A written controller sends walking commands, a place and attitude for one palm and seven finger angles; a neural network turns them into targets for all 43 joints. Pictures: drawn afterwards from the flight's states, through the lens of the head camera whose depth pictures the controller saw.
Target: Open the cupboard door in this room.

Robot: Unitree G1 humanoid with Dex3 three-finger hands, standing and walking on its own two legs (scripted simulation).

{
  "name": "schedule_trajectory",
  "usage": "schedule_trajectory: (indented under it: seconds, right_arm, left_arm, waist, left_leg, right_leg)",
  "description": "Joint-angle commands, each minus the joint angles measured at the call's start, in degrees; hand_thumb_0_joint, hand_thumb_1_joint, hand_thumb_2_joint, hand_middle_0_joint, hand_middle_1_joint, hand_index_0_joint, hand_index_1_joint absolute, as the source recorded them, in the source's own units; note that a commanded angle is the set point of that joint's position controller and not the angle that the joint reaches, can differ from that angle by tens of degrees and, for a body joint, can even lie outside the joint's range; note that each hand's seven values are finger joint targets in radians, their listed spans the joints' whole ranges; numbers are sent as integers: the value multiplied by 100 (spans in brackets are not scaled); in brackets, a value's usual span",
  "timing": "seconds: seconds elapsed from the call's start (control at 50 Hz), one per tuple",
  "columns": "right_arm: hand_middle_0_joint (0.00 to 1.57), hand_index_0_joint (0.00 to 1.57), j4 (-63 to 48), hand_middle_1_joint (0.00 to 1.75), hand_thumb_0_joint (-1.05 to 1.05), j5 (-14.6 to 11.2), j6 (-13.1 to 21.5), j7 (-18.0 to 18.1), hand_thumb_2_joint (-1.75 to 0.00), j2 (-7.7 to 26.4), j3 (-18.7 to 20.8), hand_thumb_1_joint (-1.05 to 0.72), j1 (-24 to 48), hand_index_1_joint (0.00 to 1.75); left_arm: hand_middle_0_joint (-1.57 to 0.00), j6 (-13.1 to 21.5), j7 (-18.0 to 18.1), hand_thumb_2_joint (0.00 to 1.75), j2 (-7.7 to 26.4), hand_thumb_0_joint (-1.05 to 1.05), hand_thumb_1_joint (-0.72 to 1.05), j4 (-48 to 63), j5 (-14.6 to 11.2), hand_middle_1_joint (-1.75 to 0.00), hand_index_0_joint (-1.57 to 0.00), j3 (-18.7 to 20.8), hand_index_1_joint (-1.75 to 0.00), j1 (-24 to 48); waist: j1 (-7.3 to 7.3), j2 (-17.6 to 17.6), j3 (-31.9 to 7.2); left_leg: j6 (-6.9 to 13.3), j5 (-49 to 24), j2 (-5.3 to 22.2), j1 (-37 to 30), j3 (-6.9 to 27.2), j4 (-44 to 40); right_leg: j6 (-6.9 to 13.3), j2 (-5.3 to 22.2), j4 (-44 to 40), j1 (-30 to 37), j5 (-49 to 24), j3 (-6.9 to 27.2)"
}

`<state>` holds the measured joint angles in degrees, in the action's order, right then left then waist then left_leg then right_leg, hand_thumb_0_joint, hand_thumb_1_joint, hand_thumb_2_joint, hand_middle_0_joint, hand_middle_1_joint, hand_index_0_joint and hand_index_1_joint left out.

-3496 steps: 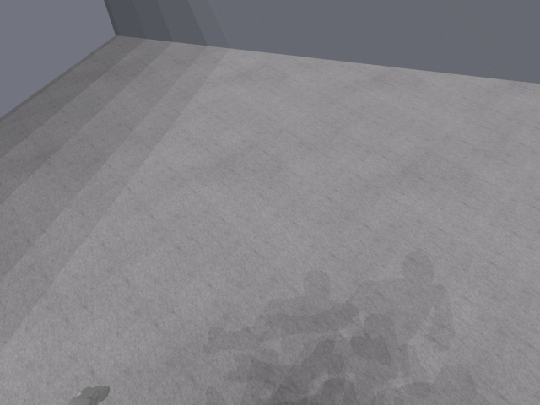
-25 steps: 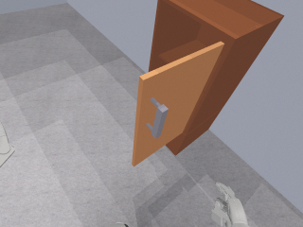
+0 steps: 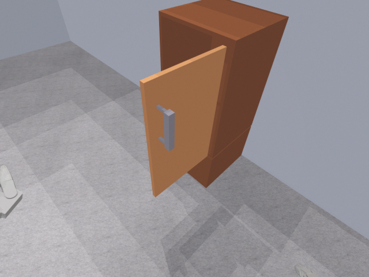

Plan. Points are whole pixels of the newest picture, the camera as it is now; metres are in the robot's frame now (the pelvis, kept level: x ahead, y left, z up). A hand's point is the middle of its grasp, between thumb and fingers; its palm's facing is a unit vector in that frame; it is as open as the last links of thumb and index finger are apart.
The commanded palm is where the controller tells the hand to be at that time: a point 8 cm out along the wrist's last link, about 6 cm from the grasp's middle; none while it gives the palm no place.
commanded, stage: stop stepping back and stand still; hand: left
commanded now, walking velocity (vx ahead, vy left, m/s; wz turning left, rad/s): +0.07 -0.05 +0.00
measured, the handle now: (164, 127) +0.56 +0.09 -0.01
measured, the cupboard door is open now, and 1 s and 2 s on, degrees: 89 89 89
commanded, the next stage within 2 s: let the arm hang, fingers relaxed in 0.68 s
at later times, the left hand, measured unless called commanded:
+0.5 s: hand out of the picture +0.15 +0.27 +0.17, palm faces +0.51 -0.76 -0.40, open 7.4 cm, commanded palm +0.09 +0.31 +0.19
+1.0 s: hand out of the picture +0.06 +0.23 -0.13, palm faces +0.08 -0.96 -0.28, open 7.4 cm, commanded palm none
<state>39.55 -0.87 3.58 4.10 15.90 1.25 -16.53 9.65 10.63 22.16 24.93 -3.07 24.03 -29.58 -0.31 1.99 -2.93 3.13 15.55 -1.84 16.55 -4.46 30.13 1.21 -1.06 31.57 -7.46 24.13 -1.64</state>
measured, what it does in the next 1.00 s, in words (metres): steps on the spot: left foot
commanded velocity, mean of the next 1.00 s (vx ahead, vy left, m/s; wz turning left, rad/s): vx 0.07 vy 0.00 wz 0.00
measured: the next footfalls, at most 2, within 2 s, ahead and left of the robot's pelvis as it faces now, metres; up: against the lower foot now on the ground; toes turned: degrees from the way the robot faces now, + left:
left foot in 0.48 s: +0.03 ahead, +0.15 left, +0.00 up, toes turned +7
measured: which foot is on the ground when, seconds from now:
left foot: down 0.00-0.18, up 0.20-0.46, down 0.48-1.00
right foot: down 0.00-1.00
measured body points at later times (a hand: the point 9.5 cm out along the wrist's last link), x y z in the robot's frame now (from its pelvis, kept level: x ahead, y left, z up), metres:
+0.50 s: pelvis -0.04 +0.01 +0.00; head -0.03 +0.01 +0.45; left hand +0.11 +0.31 +0.19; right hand +0.12 -0.24 -0.09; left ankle -0.01 +0.14 -0.73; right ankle -0.07 -0.09 -0.73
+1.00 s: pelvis -0.04 +0.02 +0.00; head -0.03 +0.01 +0.45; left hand +0.06 +0.28 -0.11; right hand +0.10 -0.22 -0.13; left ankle -0.01 +0.14 -0.73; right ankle -0.06 -0.09 -0.73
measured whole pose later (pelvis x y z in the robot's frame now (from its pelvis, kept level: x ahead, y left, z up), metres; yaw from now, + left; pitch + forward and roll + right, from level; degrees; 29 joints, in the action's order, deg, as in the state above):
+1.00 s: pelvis -0.04 +0.02 +0.00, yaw +4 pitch +0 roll +0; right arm 50.0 1.9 -0.1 -0.2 14.6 -0.3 -7.6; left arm -2.5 0.8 12.7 -39.5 1.3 1.8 -14.4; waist -1.0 -0.8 0.8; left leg 0.2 13.1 0.8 19.2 -2.9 32.5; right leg 0.6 1.9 34.2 -13.2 20.8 -4.2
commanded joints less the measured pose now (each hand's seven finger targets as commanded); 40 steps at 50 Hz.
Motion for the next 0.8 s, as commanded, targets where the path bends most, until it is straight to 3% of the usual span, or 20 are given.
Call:
schedule_trajectory:
  seconds: [0.0, 0.02, 0.06, 0.12, 0.14, 0.16, 0.18, 0.22, 0.26, 0.36, 0.4, 0.46, 0.48, 0.52, 0.56, 0.64, 0.68, 0.74, 0.76, 0.78]
  right_arm:
    - [20, 20, -1247, 30, 0, 75, 458, -74, -90, 354, 124, -90, 796, 30]
    - [20, 20, -1201, 30, 0, 122, 535, -92, -90, 340, 136, -90, 932, 30]
    - [20, 20, -1196, 30, 0, 108, 573, -56, -90, 323, 140, -90, 904, 30]
    - [20, 20, -1325, 30, 0, 109, 457, 25, -90, 299, 134, -90, 987, 30]
    - [20, 20, -1331, 30, 0, 117, 408, 34, -90, 284, 177, -90, 931, 30]
    - [20, 20, -1354, 30, 0, 111, 330, 6, -90, 250, 260, -90, 911, 30]
    - [20, 20, -1289, 30, 0, 107, 327, -29, -90, 315, 298, -90, 865, 30]
    - [20, 20, -1061, 30, 0, 151, 451, -71, -90, 301, 200, -90, 596, 30]
    - [20, 20, -1034, 30, 0, 112, 436, -11, -90, 294, 154, -90, 750, 30]
    - [20, 20, -1065, 30, 0, 150, 650, 153, -90, 195, 110, -90, 981, 30]
    - [20, 20, -1108, 30, 0, 180, 708, 137, -90, 182, 97, -90, 906, 30]
    - [20, 20, -1223, 30, 0, 116, 704, 127, -90, 401, 197, -90, 827, 30]
    - [20, 20, -1166, 30, 0, 106, 692, 92, -90, 314, 164, -90, 735, 30]
    - [20, 20, -1119, 30, 0, 159, 719, 31, -90, 195, 106, -90, 782, 30]
    - [20, 20, -1127, 30, 0, 112, 762, -9, -90, 221, 102, -90, 766, 30]
    - [20, 20, -1193, 30, 0, 39, 604, -98, -90, 183, 129, -90, 766, 30]
    - [20, 20, -1182, 30, 0, 50, 535, -75, -90, 131, 80, -90, 811, 30]
    - [20, 20, -1245, 30, 0, 80, 478, 9, -90, 162, 72, -90, 903, 30]
    - [20, 20, 6, 30, 0, 11, 854, -469, -90, 833, 322, -90, 1242, 30]
    - [20, 20, 82, 30, 0, 64, 427, -497, -90, 1032, 380, -90, 829, 30]
  left_arm:
    - [-20, 513, 39, 90, 1348, 0, 90, 1885, 87, -30, -20, 615, -30, 178]
    - [-20, 512, -3, 90, 1425, 0, 90, 1961, 121, -30, -20, 708, -30, 55]
    - [-20, 526, 49, 90, 1679, 0, 90, 1793, 85, -30, -20, 1167, -30, -266]
    - [-20, 518, 25, 90, 1310, 0, 90, 1297, 111, -30, -20, 1022, -30, -492]
    - [-20, 519, 10, 90, 1280, 0, 90, 1124, 120, -30, -20, 1016, -30, -493]
    - [-20, 512, -5, 90, 1353, 0, 90, 1038, 129, -30, -20, 1050, -30, -475]
    - [-20, 548, -28, 90, 1224, 0, 90, 1197, 88, -30, -20, 854, -30, -127]
    - [-20, 706, -62, 90, 1170, 0, 90, 890, 91, -30, -20, 817, -30, 166]
    - [-20, 675, -113, 90, 1023, 0, 90, 773, 152, -30, -20, 437, -30, 590]
    - [-20, 659, 6, 90, 1152, 0, 90, 1144, 229, -30, -20, 407, -30, 877]
    - [-20, 654, 44, 90, 1146, 0, 90, 1602, 185, -30, -20, 457, -30, 809]
    - [-20, 688, 57, 90, 1247, 0, 90, 1959, 128, -30, -20, 678, -30, 623]
    - [-20, 685, 45, 90, 1187, 0, 90, 1691, 113, -30, -20, 751, -30, 363]
    - [-20, 669, -17, 90, 1256, 0, 90, 1722, 136, -30, -20, 835, -30, 260]
    - [-20, 649, -30, 90, 1245, 0, 90, 1591, 142, -30, -20, 888, -30, -30]
    - [-20, 551, -67, 90, 1051, 0, 90, 1325, 20, -30, -20, 753, -30, -448]
    - [-20, 503, -48, 90, 1094, 0, 90, 1205, 3, -30, -20, 753, -30, -409]
    - [-20, 478, -63, 90, 1195, 0, 90, 1312, 16, -30, -20, 793, -30, -195]
    - [-20, -278, -811, 90, -5, 0, 90, -2934, 419, -30, -20, -1926, -30, 373]
    - [-20, -789, -975, 90, -142, 0, 90, -3144, 477, -30, -20, -1772, -30, 362]
  waist:
    - [-41, -1427, -617]
    - [-1, -1465, -274]
    - [36, -1257, 164]
    - [-8, -1272, 426]
    - [21, -664, 419]
    - [54, 740, 398]
    - [28, 1348, 627]
    - [-166, 190, 478]
    - [-141, 43, 613]
    - [100, 544, 432]
    - [78, 154, 218]
    - [75, -1191, -203]
    - [64, -1245, -302]
    - [39, -1597, -129]
    - [53, -1404, -57]
    - [-72, 185, -389]
    - [-82, 223, -438]
    - [-24, -148, -500]
    - [-290, -493, -132]
    - [-87, -834, -315]
  left_leg:
    - [609, -3523, 1353, -1378, 1912, -694]
    - [578, -1650, 1522, -335, 2094, -1353]
    - [513, 1281, 1449, 786, 1886, -1871]
    - [56, 2686, 983, 2251, 1163, -1537]
    - [-103, 2489, 610, 2336, 803, -509]
    - [-262, 1679, 156, 2354, 344, 1570]
    - [-335, 1145, 107, 2679, 409, 3088]
    - [-360, 424, 448, 2358, 670, 3585]
    - [-343, 119, 550, 1916, 480, 3103]
    - [-170, 28, 369, 254, -166, 675]
    - [-149, -240, 246, -455, -243, -215]
    - [255, -1466, 1325, -1475, 1270, -627]
    - [410, -1945, 1561, -1319, 1581, -762]
    - [394, -2098, 1607, -758, 1486, -1002]
    - [194, -1897, 1372, -495, 929, -737]
    - [-332, -1423, 578, -214, 164, 319]
    - [-356, -1268, 472, -204, 146, 220]
    - [-283, -2011, 605, -692, 194, -268]
    - [-267, -2964, 802, -527, 439, 307]
    - [-109, -3100, 1043, -316, 581, 12]
  right_leg:
    - [-323, 97, 1073, -1204, -236, 82]
    - [-225, 61, 1277, -734, 694, 115]
    - [-81, 84, 773, -211, 456, -25]
    - [127, 41, -193, 878, 349, -157]
    - [342, 323, -801, 708, 918, 498]
    - [812, 1283, -1896, 31, 2407, 2371]
    - [1249, 2245, -2592, -300, 2473, 3742]
    - [1103, 1977, -2161, -467, 708, 2431]
    - [838, 1681, -2112, -876, 276, 1599]
    - [668, 1437, -1772, -857, -458, 1016]
    - [476, 1160, -1326, -699, -606, 747]
    - [-134, 311, 203, -1222, -1111, 174]
    - [-220, 130, 458, -1121, -733, -32]
    - [-195, 109, 517, -854, 45, -136]
    - [-180, 108, -203, -458, -566, -142]
    - [83, 760, -858, 42, -3506, 859]
    - [104, 896, -812, 131, -4150, 880]
    - [-108, 527, -692, 22, -3733, 453]
    - [-61, 693, 194, -912, -3321, -123]
    - [-43, 654, 224, -800, -2416, 55]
